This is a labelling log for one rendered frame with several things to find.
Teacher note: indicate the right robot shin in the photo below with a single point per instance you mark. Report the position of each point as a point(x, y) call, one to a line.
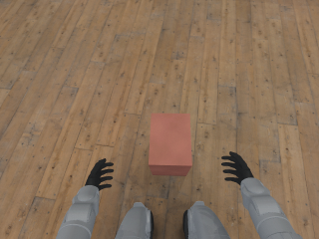
point(194, 235)

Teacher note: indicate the robot right hand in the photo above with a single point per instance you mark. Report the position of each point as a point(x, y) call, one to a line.
point(242, 170)

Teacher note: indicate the robot right thigh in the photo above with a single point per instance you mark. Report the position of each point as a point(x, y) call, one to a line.
point(204, 222)

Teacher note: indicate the robot right forearm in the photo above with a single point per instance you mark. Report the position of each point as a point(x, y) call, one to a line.
point(266, 214)

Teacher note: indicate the carton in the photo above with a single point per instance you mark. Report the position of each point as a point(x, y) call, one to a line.
point(170, 144)

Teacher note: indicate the robot left hand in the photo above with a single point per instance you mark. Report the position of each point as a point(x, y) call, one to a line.
point(95, 176)

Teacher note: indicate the robot left forearm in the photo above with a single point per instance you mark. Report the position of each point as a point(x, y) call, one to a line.
point(79, 220)

